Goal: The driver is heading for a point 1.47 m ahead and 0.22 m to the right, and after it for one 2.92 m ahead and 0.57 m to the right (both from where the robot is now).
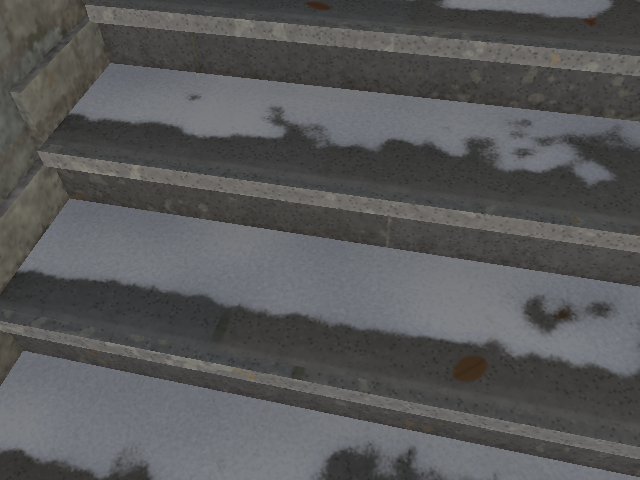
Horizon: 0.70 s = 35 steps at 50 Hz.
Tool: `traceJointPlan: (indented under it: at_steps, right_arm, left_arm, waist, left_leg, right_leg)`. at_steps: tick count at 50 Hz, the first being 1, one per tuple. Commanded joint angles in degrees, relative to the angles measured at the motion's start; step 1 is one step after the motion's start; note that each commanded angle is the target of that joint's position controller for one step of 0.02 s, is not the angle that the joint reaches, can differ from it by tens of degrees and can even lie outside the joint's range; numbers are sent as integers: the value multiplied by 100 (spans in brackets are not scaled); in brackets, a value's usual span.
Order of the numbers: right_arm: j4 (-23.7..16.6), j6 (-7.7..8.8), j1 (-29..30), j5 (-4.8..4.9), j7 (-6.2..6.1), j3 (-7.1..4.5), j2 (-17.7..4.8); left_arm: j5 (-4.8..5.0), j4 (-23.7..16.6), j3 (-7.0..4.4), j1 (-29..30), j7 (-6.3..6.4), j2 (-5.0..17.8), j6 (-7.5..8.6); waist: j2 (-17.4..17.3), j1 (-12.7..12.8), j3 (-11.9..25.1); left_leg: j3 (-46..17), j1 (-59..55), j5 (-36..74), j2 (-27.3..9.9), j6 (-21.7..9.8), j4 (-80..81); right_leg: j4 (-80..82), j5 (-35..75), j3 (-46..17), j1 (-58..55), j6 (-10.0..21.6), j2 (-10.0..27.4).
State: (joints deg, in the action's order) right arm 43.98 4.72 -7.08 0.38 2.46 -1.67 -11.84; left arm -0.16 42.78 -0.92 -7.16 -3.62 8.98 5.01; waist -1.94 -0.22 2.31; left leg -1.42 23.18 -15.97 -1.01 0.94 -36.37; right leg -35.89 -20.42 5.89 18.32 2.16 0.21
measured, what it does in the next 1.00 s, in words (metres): stands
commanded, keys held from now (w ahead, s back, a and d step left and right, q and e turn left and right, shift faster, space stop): no key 1.00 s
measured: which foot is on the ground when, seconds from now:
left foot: down 0.00-1.00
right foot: down 0.00-1.00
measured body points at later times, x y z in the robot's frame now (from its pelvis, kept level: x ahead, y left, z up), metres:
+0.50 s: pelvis +0.01 +0.02 +0.02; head +0.01 +0.01 +0.47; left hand +0.04 +0.25 -0.13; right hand +0.06 -0.21 -0.13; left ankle +0.03 +0.13 -0.72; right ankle -0.02 -0.09 -0.72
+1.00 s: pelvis +0.02 +0.02 +0.02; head +0.02 +0.02 +0.47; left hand +0.01 +0.24 -0.14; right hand +0.01 -0.20 -0.14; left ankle +0.03 +0.13 -0.72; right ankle -0.02 -0.09 -0.72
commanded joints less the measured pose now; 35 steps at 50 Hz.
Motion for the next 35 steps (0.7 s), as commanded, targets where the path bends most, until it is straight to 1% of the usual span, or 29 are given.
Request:
traceJointPlan:
  at_steps: [1,2,3,4,7,8,9,10,18,19,24,27,30,35]
  right_arm:
    - [-154,-102,-566,-69,-317,-71,-212]
    - [-202,-147,-454,-86,-392,-78,-254]
    - [-223,-178,-392,-94,-424,-73,-261]
    - [-213,-199,-391,-96,-436,-44,-176]
    - [-188,-205,-466,-99,-439,-68,-260]
    - [-199,-206,-503,-117,-441,-70,-258]
    - [-135,-195,-578,-109,-436,-71,-230]
    - [-103,-190,-644,-105,-438,-74,-233]
    - [223,-225,-1071,-90,-489,-89,-164]
    - [222,-247,-1094,-99,-501,-93,-190]
    - [372,-278,-1340,-94,-525,-80,-122]
    - [490,-283,-1472,-73,-536,-83,-127]
    - [573,-296,-1551,-77,-544,-64,-80]
    - [709,-312,-1680,-75,-551,-39,-59]
  left_arm:
    - [49,-151,-128,-499,490,435,-126]
    - [23,-177,-130,-417,567,464,-173]
    - [1,-188,-124,-367,593,458,-208]
    - [27,-157,-123,-365,550,426,-221]
    - [9,-46,-144,-437,508,470,-254]
    - [-13,31,-153,-517,491,505,-257]
    - [-38,63,-144,-535,485,476,-279]
    - [-33,111,-148,-604,486,482,-289]
    - [-22,564,-157,-1081,560,504,-350]
    - [-3,635,-170,-1169,573,533,-339]
    - [-39,898,-157,-1416,611,492,-365]
    - [-17,988,-147,-1508,644,470,-381]
    - [-34,1082,-122,-1604,658,424,-393]
    - [-33,1205,-90,-1746,670,398,-403]
  waist:
    - [290,14,526]
    - [155,28,369]
    - [82,41,327]
    - [59,75,358]
    - [92,79,93]
    - [35,71,37]
    - [66,73,-17]
    - [58,83,-36]
    - [95,85,-250]
    - [67,86,-268]
    - [91,53,-454]
    - [139,57,-478]
    - [137,48,-511]
    - [146,47,-566]
  left_leg:
    - [-251,-725,2067,-358,-195,590]
    - [-253,-725,2093,-356,-159,645]
    - [-269,-769,2063,-373,-157,725]
    - [-307,-853,1844,-391,-182,754]
    - [-350,-829,1521,-426,-228,962]
    - [-365,-848,1427,-446,-249,1012]
    - [-379,-833,1426,-454,-245,1047]
    - [-384,-848,1406,-460,-257,1087]
    - [-379,-888,1078,-454,-346,1364]
    - [-376,-898,955,-449,-374,1406]
    - [-365,-853,763,-450,-414,1577]
    - [-334,-886,843,-433,-409,1610]
    - [-319,-914,812,-429,-418,1653]
    - [-300,-921,805,-430,-436,1684]
  right_leg:
    - [842,2183,-615,-698,-70,530]
    - [868,2121,-619,-673,-102,528]
    - [931,2001,-619,-694,-109,529]
    - [1049,1799,-595,-712,-134,508]
    - [1236,1414,-595,-712,-130,500]
    - [1272,1360,-591,-702,-105,511]
    - [1285,1356,-584,-727,-109,515]
    - [1312,1314,-582,-745,-106,520]
    - [1477,1042,-576,-785,-79,554]
    - [1511,952,-579,-764,-63,559]
    - [1624,858,-594,-732,-15,590]
    - [1660,855,-599,-750,-24,592]
    - [1675,833,-596,-730,-11,599]
    - [1690,833,-602,-718,5,616]
Keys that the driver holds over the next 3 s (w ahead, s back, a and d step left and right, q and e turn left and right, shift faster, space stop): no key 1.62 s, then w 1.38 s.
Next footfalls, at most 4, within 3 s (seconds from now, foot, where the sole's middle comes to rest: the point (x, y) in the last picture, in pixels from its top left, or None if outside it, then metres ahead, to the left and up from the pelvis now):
2.26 right None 0.37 -0.09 -0.61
2.76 left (292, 321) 0.69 0.09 -0.45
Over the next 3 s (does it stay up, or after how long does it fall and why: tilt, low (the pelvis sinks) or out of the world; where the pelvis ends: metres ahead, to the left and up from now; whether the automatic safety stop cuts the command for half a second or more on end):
stays up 0.68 0.03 0.30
